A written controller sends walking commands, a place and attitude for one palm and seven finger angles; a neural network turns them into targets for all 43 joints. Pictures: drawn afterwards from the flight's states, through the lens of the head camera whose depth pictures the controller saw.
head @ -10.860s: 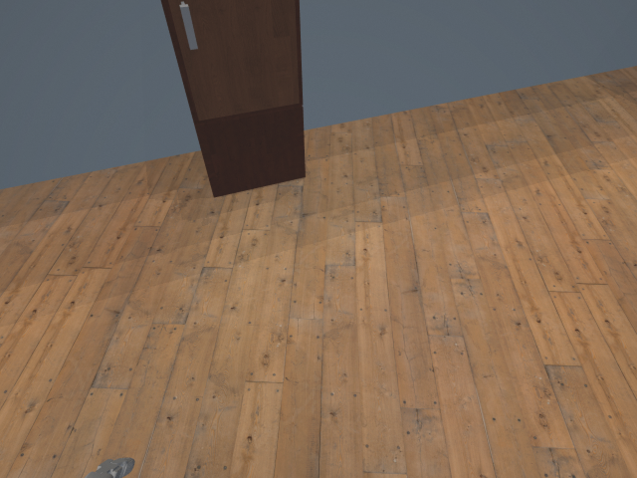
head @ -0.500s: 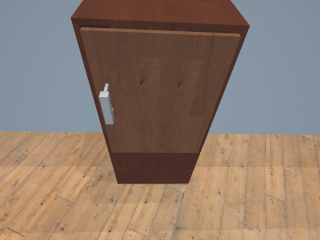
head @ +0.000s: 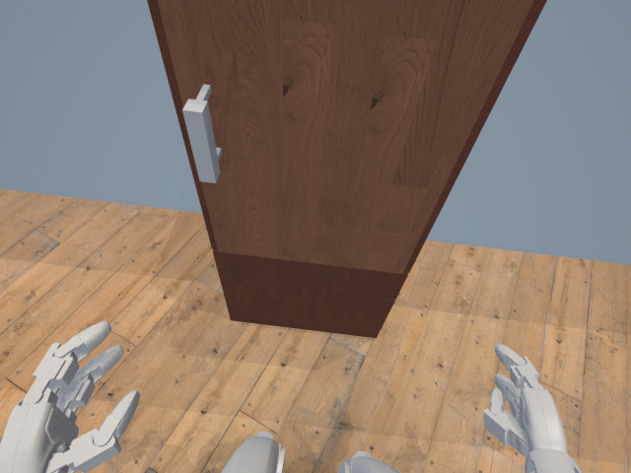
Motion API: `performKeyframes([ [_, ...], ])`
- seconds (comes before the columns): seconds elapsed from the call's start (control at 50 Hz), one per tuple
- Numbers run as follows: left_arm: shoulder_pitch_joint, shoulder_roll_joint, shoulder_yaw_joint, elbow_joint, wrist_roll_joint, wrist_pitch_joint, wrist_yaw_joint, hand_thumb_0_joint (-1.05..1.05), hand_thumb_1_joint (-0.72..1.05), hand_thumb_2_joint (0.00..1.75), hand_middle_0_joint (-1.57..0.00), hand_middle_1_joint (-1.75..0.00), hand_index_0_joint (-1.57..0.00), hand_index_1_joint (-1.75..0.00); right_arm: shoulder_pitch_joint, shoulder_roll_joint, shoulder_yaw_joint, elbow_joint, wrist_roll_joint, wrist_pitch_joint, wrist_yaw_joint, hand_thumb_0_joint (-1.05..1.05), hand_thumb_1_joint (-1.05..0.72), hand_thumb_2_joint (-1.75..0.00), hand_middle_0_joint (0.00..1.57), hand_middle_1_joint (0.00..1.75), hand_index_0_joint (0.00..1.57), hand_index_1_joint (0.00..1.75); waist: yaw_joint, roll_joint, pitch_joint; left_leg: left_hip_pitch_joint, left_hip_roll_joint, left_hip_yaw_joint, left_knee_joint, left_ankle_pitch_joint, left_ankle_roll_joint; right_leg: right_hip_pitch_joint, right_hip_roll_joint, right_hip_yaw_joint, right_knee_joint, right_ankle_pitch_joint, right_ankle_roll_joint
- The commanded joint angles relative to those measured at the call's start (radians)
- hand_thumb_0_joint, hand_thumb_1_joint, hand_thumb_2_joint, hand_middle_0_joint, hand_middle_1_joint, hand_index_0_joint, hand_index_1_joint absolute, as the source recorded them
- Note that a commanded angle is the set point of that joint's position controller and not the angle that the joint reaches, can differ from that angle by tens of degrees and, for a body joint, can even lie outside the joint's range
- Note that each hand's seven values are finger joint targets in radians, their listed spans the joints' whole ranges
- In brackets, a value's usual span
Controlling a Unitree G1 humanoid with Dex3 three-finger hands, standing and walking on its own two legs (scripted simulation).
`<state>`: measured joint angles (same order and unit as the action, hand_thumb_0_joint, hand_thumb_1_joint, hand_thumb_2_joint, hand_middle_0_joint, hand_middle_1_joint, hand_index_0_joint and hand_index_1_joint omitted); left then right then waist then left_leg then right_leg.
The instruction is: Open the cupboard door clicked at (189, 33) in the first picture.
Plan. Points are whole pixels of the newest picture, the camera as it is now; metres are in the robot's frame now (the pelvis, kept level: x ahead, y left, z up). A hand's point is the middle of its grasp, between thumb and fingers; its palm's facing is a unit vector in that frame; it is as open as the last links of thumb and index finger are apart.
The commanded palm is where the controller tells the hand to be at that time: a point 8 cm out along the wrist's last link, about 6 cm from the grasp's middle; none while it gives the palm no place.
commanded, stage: raise the hand with hooked fingers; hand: left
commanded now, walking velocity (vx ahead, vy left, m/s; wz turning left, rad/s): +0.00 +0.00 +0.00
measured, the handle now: (207, 134) +0.54 +0.23 +0.10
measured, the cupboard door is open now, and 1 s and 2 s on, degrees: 0 0 0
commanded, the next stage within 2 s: move the hooked fingers beside the handle in 1.58 s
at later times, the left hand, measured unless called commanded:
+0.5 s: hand (103, 334) +0.24 +0.26 +0.06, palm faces +0.03 -1.00 -0.04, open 12.2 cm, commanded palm +0.21 +0.32 +0.08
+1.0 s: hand (44, 260) +0.29 +0.33 +0.11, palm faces +0.05 -1.00 -0.04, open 14.0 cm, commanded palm +0.27 +0.38 +0.11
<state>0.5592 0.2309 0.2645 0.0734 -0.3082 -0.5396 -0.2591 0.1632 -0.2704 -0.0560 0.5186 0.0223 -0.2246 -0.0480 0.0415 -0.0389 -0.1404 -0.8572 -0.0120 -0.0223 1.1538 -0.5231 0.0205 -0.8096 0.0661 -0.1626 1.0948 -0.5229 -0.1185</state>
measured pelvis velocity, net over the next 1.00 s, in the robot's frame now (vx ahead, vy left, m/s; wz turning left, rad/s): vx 0.00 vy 0.07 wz -0.02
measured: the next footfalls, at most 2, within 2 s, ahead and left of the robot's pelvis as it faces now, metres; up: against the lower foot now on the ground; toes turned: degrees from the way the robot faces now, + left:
none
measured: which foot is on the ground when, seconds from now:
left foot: down 0.00-1.00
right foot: down 0.00-1.00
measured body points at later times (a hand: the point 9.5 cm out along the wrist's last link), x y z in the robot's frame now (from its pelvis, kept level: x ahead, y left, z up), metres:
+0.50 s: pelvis +0.00 +0.03 +0.02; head +0.06 +0.03 +0.47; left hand +0.23 +0.32 +0.07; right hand +0.13 -0.25 -0.06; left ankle +0.02 +0.11 -0.65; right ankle +0.02 -0.05 -0.65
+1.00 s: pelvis +0.00 +0.07 +0.04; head +0.05 +0.10 +0.49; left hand +0.28 +0.39 +0.11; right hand +0.17 -0.17 -0.03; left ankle +0.02 +0.11 -0.65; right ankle +0.02 -0.05 -0.65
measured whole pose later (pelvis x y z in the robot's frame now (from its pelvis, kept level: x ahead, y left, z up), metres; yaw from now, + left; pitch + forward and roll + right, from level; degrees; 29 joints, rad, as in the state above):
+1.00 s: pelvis +0.00 +0.07 +0.04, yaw -1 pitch +9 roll -4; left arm 0.02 0.39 0.37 0.31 -0.33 -0.28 -0.40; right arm 0.28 -0.26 0.06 0.55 0.04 -0.21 -0.08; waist 0.02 0.02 -0.09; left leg -0.65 -0.06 0.03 0.90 -0.42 0.10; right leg -0.60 0.03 -0.09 0.83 -0.39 -0.01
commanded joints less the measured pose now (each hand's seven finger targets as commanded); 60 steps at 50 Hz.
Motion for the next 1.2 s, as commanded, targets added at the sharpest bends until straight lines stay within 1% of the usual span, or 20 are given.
performKeyframes([
  [0.0, -0.287, 0.177, 0.003, -0.331, -0.031, -0.185, -0.074, 0.00, 0.27, 0.63, -0.25, -0.70, -0.25, -0.70, 0.011, -0.095, -0.003, -0.045, 0.000, -0.067, -0.014, 0.00, -0.90, -0.90, 0.20, 0.30, 0.20, 0.30, -0.134, 0.164, -0.142, 0.038, 0.019, -0.034, -0.054, 0.229, 0.023, 0.099, -0.074, 0.316, -0.243, 0.212, 0.121],
  [0.04, -0.295, 0.218, 0.031, -0.166, -0.042, -0.109, -0.148, 0.00, 0.22, 0.61, -0.25, -0.74, -0.25, -0.74, 0.023, -0.112, 0.007, -0.030, 0.013, -0.060, -0.024, 0.00, -0.90, -0.90, 0.20, 0.30, 0.20, 0.30, -0.140, 0.066, -0.111, -0.038, 0.022, -0.042, -0.035, 0.210, 0.028, 0.132, -0.092, 0.359, -0.271, 0.229, 0.160],
  [0.08, -0.244, 0.238, 0.078, -0.043, -0.064, 0.016, -0.206, 0.00, 0.18, 0.59, -0.25, -0.76, -0.25, -0.76, 0.018, -0.121, 0.006, -0.051, 0.032, -0.045, -0.036, 0.00, -0.90, -0.90, 0.20, 0.30, 0.20, 0.30, -0.099, -0.011, -0.150, -0.058, 0.015, -0.031, -0.064, 0.209, 0.028, 0.232, -0.120, 0.392, -0.316, 0.250, 0.186],
  [0.12, -0.203, 0.291, 0.167, 0.017, -0.111, 0.153, -0.237, 0.00, 0.13, 0.57, -0.25, -0.80, -0.25, -0.80, 0.000, -0.127, 0.010, -0.095, 0.042, -0.022, -0.040, 0.00, -0.90, -0.90, 0.20, 0.30, 0.20, 0.30, -0.034, 0.003, -0.223, -0.026, 0.001, -0.031, -0.106, 0.251, 0.019, 0.368, -0.138, 0.407, -0.331, 0.336, 0.196],
  [0.16, -0.193, 0.321, 0.244, -0.044, -0.141, 0.215, -0.224, 0.00, 0.08, 0.55, -0.26, -0.82, -0.26, -0.82, -0.001, -0.116, 0.018, -0.125, 0.041, -0.005, -0.037, 0.00, -0.90, -0.90, 0.20, 0.30, 0.20, 0.30, -0.003, 0.006, -0.306, 0.011, 0.000, -0.039, -0.145, 0.298, 0.008, 0.489, -0.170, 0.417, -0.333, 0.505, 0.218],
  [0.18, -0.183, 0.324, 0.275, -0.089, -0.147, 0.215, -0.198, 0.00, 0.06, 0.54, -0.26, -0.84, -0.26, -0.84, 0.000, -0.104, 0.017, -0.127, 0.037, -0.005, -0.033, 0.00, -0.90, -0.90, 0.20, 0.30, 0.20, 0.30, 0.009, 0.011, -0.337, 0.035, 0.002, -0.042, -0.162, 0.322, 0.007, 0.520, -0.168, 0.401, -0.320, 0.573, 0.221],
  [0.24, -0.173, 0.267, 0.273, -0.161, -0.138, 0.153, -0.114, 0.00, -0.01, 0.51, -0.27, -0.88, -0.27, -0.88, 0.012, -0.075, 0.013, -0.117, 0.021, -0.016, -0.018, 0.00, -0.90, -0.90, 0.20, 0.30, 0.20, 0.30, 0.016, 0.016, -0.294, 0.083, 0.011, -0.035, -0.210, 0.365, 0.000, 0.487, -0.135, 0.336, -0.288, 0.664, 0.193],
  [0.3, -0.232, 0.208, 0.189, -0.112, -0.098, 0.072, -0.082, 0.00, -0.08, 0.48, -0.27, -0.93, -0.27, -0.93, 0.029, -0.086, 0.006, -0.082, 0.014, -0.028, -0.008, 0.00, -0.90, -0.90, 0.20, 0.30, 0.20, 0.30, -0.037, 0.028, -0.148, 0.088, 0.011, -0.032, -0.236, 0.324, 0.004, 0.310, -0.095, 0.263, -0.290, 0.445, 0.158],
  [0.32, -0.271, 0.202, 0.165, -0.089, -0.092, 0.055, -0.092, 0.00, -0.10, 0.47, -0.27, -0.94, -0.27, -0.94, 0.032, -0.097, 0.007, -0.081, 0.014, -0.031, -0.009, 0.00, -0.90, -0.90, 0.20, 0.30, 0.20, 0.30, -0.050, 0.016, -0.114, 0.075, 0.012, -0.036, -0.215, 0.311, 0.008, 0.268, -0.091, 0.277, -0.284, 0.400, 0.161],
  [0.38, -0.304, 0.198, 0.126, -0.020, -0.082, 0.031, -0.132, 0.00, -0.17, 0.44, -0.28, -0.99, -0.28, -0.99, 0.056, -0.124, 0.000, -0.078, 0.023, -0.045, -0.016, 0.00, -0.90, -0.90, 0.20, 0.30, 0.20, 0.30, -0.066, 0.005, -0.128, 0.072, 0.007, -0.027, -0.220, 0.236, 0.017, 0.210, -0.086, 0.266, -0.312, 0.215, 0.148],
  [0.42, -0.362, 0.241, 0.129, -0.019, -0.094, 0.045, -0.164, 0.00, -0.22, 0.42, -0.28, -1.02, -0.28, -1.02, 0.059, -0.142, 0.002, -0.092, 0.028, -0.050, -0.025, 0.00, -0.90, -0.90, 0.20, 0.30, 0.20, 0.30, -0.063, 0.026, -0.133, 0.085, 0.006, -0.028, -0.227, 0.214, 0.023, 0.205, -0.082, 0.279, -0.334, 0.127, 0.138],
  [0.44, -0.390, 0.282, 0.158, -0.045, -0.099, 0.048, -0.170, 0.00, -0.24, 0.41, -0.28, -1.03, -0.28, -1.03, 0.066, -0.145, 0.002, -0.093, 0.032, -0.050, -0.029, 0.00, -0.90, -0.90, 0.20, 0.30, 0.20, 0.30, -0.052, 0.030, -0.186, 0.110, 0.005, -0.027, -0.245, 0.222, 0.026, 0.242, -0.082, 0.276, -0.343, 0.120, 0.132],
  [0.52, -0.456, 0.363, 0.205, -0.183, -0.091, 0.048, -0.130, 0.00, -0.34, 0.37, -0.29, -1.10, -0.29, -1.10, 0.063, -0.139, 0.011, -0.101, 0.026, -0.061, -0.039, 0.00, -0.90, -0.90, 0.20, 0.30, 0.20, 0.30, -0.019, 0.171, -0.263, 0.267, 0.013, -0.044, -0.327, 0.304, 0.020, 0.267, -0.045, 0.179, -0.299, 0.206, 0.087],
  [0.58, -0.429, 0.316, 0.185, -0.148, -0.082, 0.055, -0.075, 0.00, -0.41, 0.34, -0.29, -1.14, -0.29, -1.14, 0.057, -0.129, 0.021, -0.090, 0.024, -0.056, -0.036, 0.00, -0.90, -0.90, 0.20, 0.30, 0.20, 0.30, -0.026, 0.187, -0.182, 0.302, 0.021, -0.065, -0.373, 0.285, 0.001, 0.215, -0.034, 0.128, -0.299, 0.190, 0.080],
  [0.72, -0.531, 0.291, 0.133, 0.057, -0.062, 0.204, -0.112, 0.00, -0.50, 0.30, -0.30, -1.20, -0.30, -1.20, 0.072, -0.165, 0.029, -0.117, 0.030, -0.023, -0.036, 0.00, -0.90, -0.90, 0.20, 0.30, 0.20, 0.30, -0.049, 0.107, -0.058, 0.302, 0.030, -0.127, -0.452, 0.177, -0.031, 0.161, -0.025, 0.090, -0.323, 0.158, 0.076],
  [0.78, -0.633, 0.331, 0.143, 0.023, -0.052, 0.230, -0.138, 0.00, -0.50, 0.30, -0.30, -1.20, -0.30, -1.20, 0.077, -0.166, 0.029, -0.123, 0.035, -0.025, -0.043, 0.00, -0.90, -0.90, 0.20, 0.30, 0.20, 0.30, -0.046, 0.123, -0.130, 0.368, 0.037, -0.138, -0.461, 0.222, -0.038, 0.184, -0.028, 0.093, -0.327, 0.183, 0.076],
  [0.86, -0.747, 0.381, 0.175, -0.041, -0.046, 0.197, -0.130, 0.00, -0.50, 0.30, -0.30, -1.20, -0.30, -1.20, 0.086, -0.163, 0.035, -0.110, 0.023, -0.033, -0.042, 0.00, -0.90, -0.90, 0.20, 0.30, 0.20, 0.30, -0.041, 0.206, -0.178, 0.508, 0.056, -0.187, -0.476, 0.330, -0.078, 0.143, -0.025, 0.096, -0.312, 0.206, 0.071],
  [0.98, -0.790, 0.412, 0.213, 0.099, -0.050, 0.203, -0.153, 0.00, -0.50, 0.30, -0.30, -1.20, -0.30, -1.20, 0.097, -0.170, 0.036, -0.078, 0.022, -0.020, -0.046, 0.00, -0.90, -0.90, 0.20, 0.30, 0.20, 0.30, -0.042, 0.157, -0.143, 0.491, 0.055, -0.181, -0.484, 0.362, -0.083, 0.156, -0.029, 0.092, -0.328, 0.215, 0.072],
  [1.08, -0.827, 0.421, 0.199, 0.155, -0.053, 0.270, -0.210, 0.00, -0.50, 0.30, -0.30, -1.20, -0.30, -1.20, 0.107, -0.177, 0.032, -0.090, 0.029, -0.012, -0.049, 0.00, -0.90, -0.90, 0.20, 0.30, 0.20, 0.30, -0.036, 0.176, -0.185, 0.531, 0.057, -0.180, -0.485, 0.447, -0.082, 0.184, -0.035, 0.090, -0.348, 0.245, 0.073],
  [1.18, -0.773, 0.418, 0.208, 0.111, -0.062, 0.260, -0.211, 0.00, -0.50, 0.30, -0.30, -1.20, -0.30, -1.20, 0.122, -0.180, 0.021, -0.102, 0.022, -0.012, -0.029, 0.00, -0.90, -0.90, 0.20, 0.30, 0.20, 0.30, -0.026, 0.152, -0.212, 0.570, 0.062, -0.178, -0.468, 0.580, -0.088, 0.187, -0.028, 0.088, -0.350, 0.287, 0.075],
])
